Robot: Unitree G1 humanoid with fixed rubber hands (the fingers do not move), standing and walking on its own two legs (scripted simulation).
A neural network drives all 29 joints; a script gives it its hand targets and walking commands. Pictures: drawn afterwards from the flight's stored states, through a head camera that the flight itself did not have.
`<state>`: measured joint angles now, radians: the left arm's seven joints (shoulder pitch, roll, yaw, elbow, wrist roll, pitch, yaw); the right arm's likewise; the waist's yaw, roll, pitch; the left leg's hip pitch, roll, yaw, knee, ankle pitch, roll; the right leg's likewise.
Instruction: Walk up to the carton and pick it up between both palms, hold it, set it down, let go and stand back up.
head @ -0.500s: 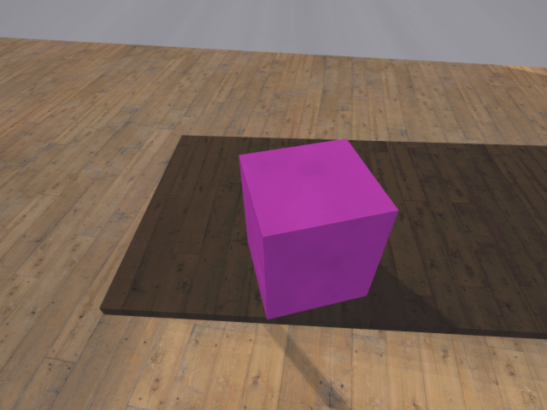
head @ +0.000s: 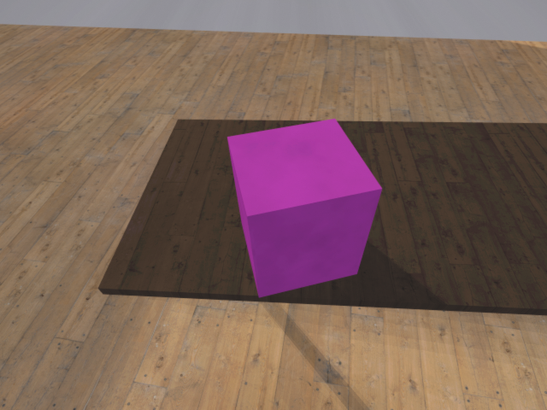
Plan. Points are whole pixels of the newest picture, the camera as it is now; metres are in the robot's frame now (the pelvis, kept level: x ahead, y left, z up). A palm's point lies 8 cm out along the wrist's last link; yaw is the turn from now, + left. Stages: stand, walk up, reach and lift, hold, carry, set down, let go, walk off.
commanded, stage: stand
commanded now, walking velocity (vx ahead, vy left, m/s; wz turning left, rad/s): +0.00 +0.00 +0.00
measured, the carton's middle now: (296, 209) +0.47 -0.02 -0.01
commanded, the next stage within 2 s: none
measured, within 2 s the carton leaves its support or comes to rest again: neither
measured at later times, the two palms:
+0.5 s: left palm out of the picture +0.06 +0.27 -0.12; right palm out of the picture +0.03 -0.30 -0.12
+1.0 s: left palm out of the picture +0.11 +0.27 -0.12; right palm out of the picture +0.07 -0.30 -0.12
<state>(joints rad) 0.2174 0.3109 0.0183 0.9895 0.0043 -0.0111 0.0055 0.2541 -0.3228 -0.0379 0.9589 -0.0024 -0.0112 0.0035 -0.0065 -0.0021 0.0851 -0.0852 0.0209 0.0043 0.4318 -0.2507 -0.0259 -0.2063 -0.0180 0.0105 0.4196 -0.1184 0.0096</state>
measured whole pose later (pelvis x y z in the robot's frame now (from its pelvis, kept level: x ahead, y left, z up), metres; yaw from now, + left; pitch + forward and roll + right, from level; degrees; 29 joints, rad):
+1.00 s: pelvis +0.03 -0.01 +0.00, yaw -1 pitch -3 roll +0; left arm 0.16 0.30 0.04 1.00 0.00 -0.01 0.00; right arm 0.23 -0.32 -0.02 0.98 0.00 -0.02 -0.01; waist -0.01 0.00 0.08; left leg -0.08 0.06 0.01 0.40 -0.27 -0.05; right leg -0.21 0.02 0.01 0.41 -0.15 -0.01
